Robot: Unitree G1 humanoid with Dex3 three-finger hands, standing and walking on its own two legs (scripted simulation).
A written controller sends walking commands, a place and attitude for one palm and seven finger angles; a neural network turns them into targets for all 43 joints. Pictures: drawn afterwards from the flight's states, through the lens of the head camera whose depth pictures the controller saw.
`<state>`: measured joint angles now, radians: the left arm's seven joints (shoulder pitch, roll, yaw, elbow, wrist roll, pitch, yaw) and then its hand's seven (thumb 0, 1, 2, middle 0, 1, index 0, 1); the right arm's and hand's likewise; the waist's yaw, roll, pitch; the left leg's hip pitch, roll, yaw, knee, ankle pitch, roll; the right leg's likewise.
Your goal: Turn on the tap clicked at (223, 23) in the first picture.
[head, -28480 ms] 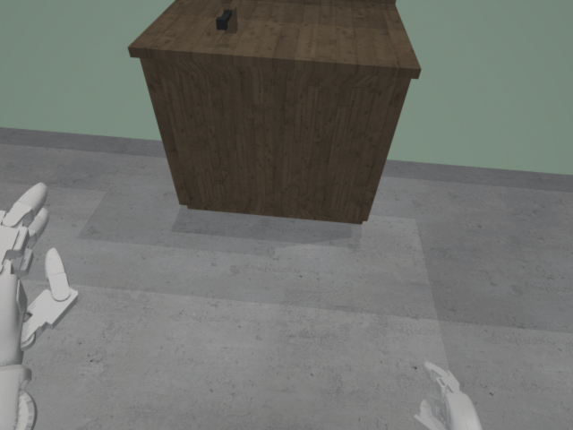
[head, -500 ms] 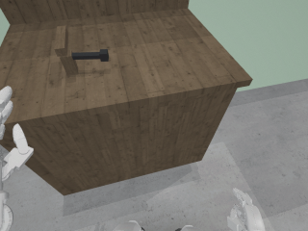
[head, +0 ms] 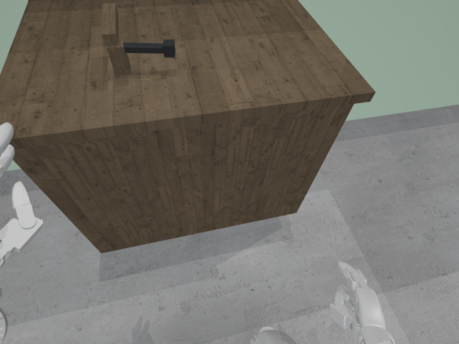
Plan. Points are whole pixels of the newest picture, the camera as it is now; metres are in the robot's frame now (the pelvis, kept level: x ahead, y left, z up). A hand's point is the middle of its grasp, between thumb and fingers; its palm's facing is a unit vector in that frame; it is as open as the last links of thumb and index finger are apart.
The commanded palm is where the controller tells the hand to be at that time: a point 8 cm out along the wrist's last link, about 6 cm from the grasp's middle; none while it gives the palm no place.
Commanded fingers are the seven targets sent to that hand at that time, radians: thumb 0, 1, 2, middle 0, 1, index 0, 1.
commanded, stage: stop stepping back and stand still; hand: left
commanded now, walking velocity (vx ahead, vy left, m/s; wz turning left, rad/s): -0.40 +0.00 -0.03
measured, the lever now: (169, 48) +0.70 +0.20 +0.11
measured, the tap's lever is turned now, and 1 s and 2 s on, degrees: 79 79 79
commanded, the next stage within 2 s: stand and check the lever's angle in 0.76 s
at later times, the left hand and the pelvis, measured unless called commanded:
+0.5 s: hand (9, 340) +0.11 +0.22 +0.16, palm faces +0.42 -0.83 -0.37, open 7.4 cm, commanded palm +0.05 +0.26 +0.18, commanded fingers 0.00 0.90 0.90 -0.20 -0.30 -0.20 -0.30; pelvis -0.11 -0.02 +0.00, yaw +0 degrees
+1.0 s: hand out of the picture +0.10 +0.24 +0.16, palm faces +0.44 -0.83 -0.35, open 7.4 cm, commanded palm +0.04 +0.27 +0.18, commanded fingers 0.00 0.90 0.90 -0.20 -0.30 -0.20 -0.30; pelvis -0.12 -0.01 +0.01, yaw +0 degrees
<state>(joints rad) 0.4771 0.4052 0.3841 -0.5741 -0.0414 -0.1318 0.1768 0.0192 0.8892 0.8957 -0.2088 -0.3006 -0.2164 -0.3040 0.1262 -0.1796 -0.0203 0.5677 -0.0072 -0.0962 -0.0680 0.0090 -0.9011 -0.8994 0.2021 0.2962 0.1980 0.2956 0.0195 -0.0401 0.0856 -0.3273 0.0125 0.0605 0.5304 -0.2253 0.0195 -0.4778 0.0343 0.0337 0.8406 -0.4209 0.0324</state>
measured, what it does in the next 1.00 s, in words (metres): walks backwards: right foot, then left foot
